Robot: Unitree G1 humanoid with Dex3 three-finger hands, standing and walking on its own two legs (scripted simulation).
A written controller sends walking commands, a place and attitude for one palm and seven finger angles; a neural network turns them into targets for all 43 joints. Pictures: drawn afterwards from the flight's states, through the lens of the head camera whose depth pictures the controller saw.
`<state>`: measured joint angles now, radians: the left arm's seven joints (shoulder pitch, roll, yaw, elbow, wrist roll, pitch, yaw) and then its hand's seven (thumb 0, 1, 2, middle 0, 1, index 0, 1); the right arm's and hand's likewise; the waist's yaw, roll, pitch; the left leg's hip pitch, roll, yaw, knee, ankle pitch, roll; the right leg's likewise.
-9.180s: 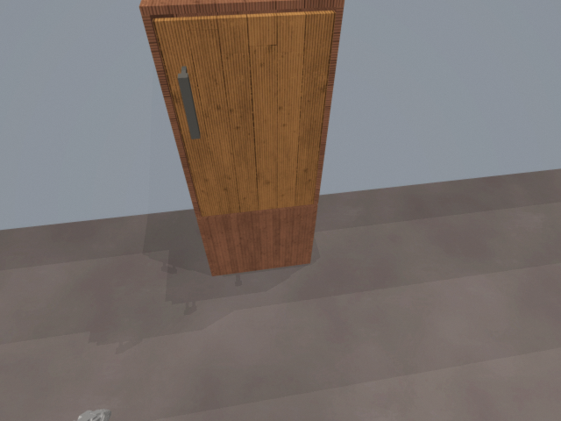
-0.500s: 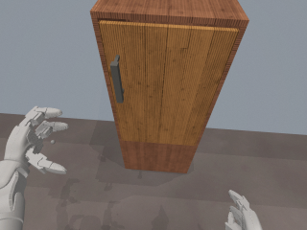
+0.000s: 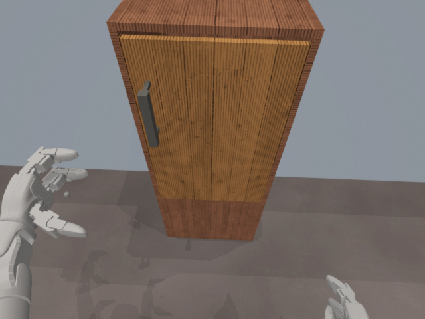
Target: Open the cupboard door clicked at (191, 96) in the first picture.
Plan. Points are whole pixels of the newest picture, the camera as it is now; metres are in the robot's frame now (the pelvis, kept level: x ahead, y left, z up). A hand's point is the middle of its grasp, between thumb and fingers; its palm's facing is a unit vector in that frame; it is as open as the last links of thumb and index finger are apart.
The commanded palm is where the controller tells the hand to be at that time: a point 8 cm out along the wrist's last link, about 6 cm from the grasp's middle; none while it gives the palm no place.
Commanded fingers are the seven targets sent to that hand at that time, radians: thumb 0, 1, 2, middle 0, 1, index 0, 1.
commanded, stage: raise the hand with hooked fingers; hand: left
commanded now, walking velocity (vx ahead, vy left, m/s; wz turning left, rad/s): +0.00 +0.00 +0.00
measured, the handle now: (151, 115) +0.53 +0.19 +0.07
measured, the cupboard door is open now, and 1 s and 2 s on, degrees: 0 0 0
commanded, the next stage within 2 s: move the hooked fingers beside the handle in 0.06 s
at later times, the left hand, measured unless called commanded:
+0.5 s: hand (89, 175) +0.34 +0.25 +0.09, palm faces +0.06 -1.00 -0.02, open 14.0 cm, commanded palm +0.30 +0.30 +0.09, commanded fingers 0.00 -0.50 0.30 -0.30 -1.20 -0.30 -1.20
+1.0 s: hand (100, 156) +0.38 +0.25 +0.09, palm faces +0.03 -1.00 +0.00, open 14.0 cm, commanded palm +0.36 +0.30 +0.09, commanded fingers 0.00 -0.50 0.30 -0.30 -1.20 -0.30 -1.20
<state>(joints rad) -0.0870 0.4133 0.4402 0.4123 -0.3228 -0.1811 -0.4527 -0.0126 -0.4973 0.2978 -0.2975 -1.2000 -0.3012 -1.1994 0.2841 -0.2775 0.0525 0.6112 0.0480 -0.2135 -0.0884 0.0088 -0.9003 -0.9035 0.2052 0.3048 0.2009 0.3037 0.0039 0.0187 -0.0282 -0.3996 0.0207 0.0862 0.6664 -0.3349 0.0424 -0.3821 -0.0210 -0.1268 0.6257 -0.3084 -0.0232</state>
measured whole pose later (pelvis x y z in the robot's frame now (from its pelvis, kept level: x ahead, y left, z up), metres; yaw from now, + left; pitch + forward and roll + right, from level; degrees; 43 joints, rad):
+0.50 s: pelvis -0.01 -0.02 +0.00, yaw +0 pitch +5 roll +0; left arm -0.29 0.45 0.44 0.65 -0.29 -0.21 -0.46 -0.01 -0.50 0.30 -0.30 -1.20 -0.30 -1.20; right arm 0.27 -0.28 0.05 0.63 0.06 -0.19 -0.10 0.01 -0.90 -0.90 0.21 0.30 0.20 0.30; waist -0.02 0.02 -0.03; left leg -0.45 0.04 0.08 0.69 -0.33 0.02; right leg -0.44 -0.01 -0.13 0.67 -0.32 -0.05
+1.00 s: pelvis +0.00 -0.01 -0.01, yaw -1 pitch +8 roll -1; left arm -0.48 0.48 0.44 0.85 -0.25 -0.28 -0.44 -0.01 -0.50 0.30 -0.30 -1.20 -0.30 -1.20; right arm 0.33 -0.29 0.04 0.63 0.05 -0.11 -0.08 0.01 -0.90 -0.90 0.21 0.30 0.20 0.30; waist -0.05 0.01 -0.04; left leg -0.52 0.04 0.09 0.73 -0.35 0.04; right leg -0.51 -0.01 -0.12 0.69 -0.32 -0.03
